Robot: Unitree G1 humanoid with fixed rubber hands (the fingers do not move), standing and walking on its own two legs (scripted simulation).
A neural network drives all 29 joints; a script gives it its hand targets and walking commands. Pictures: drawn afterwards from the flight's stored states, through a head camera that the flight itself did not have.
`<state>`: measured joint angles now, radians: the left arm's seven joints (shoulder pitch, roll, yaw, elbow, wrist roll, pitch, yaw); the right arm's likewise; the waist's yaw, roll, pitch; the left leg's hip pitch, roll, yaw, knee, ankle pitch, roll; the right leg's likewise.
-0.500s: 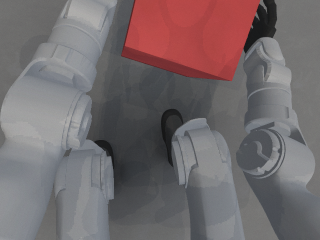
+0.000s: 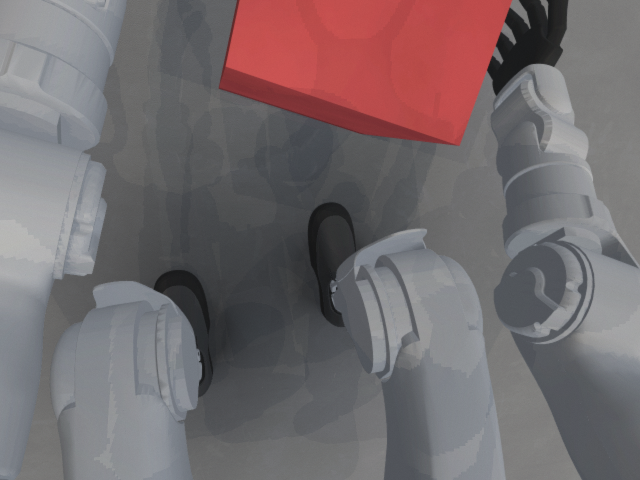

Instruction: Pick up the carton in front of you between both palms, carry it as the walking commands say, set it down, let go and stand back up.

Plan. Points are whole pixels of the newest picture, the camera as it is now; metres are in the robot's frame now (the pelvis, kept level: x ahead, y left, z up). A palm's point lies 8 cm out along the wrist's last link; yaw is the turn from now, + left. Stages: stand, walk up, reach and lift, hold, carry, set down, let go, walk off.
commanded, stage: set down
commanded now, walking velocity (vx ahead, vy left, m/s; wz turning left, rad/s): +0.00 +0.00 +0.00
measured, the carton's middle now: (342, 15) +0.52 -0.13 -0.26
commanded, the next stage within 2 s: let go in 1.08 s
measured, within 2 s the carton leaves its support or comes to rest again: neither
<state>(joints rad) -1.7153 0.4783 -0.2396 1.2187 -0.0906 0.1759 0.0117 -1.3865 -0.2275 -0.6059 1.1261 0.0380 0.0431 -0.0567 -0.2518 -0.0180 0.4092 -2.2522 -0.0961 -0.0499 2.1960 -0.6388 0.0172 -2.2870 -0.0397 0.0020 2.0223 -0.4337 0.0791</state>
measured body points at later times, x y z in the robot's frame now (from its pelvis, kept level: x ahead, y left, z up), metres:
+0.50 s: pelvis +0.00 -0.01 +0.07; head +0.35 -0.04 +0.35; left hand +0.64 +0.03 -0.05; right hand +0.47 -0.31 -0.05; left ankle +0.08 +0.10 -0.35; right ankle +0.15 -0.14 -0.35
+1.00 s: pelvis +0.03 -0.01 +0.19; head +0.36 -0.03 +0.50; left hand +0.65 +0.04 +0.10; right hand +0.47 -0.32 +0.10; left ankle +0.08 +0.10 -0.35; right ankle +0.15 -0.14 -0.35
